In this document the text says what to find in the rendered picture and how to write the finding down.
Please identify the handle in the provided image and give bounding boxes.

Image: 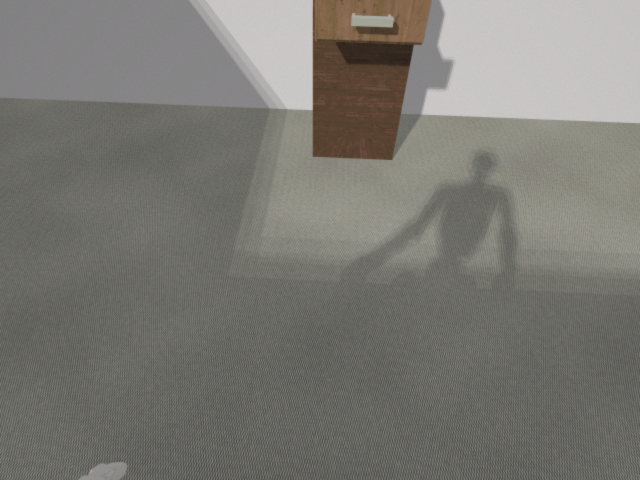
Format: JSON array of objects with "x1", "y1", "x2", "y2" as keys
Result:
[{"x1": 351, "y1": 13, "x2": 394, "y2": 27}]

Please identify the cabinet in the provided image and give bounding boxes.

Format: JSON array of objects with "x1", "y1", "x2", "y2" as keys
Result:
[{"x1": 313, "y1": 0, "x2": 414, "y2": 160}]

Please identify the drawer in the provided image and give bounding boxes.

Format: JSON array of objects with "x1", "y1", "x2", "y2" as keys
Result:
[{"x1": 315, "y1": 0, "x2": 432, "y2": 45}]

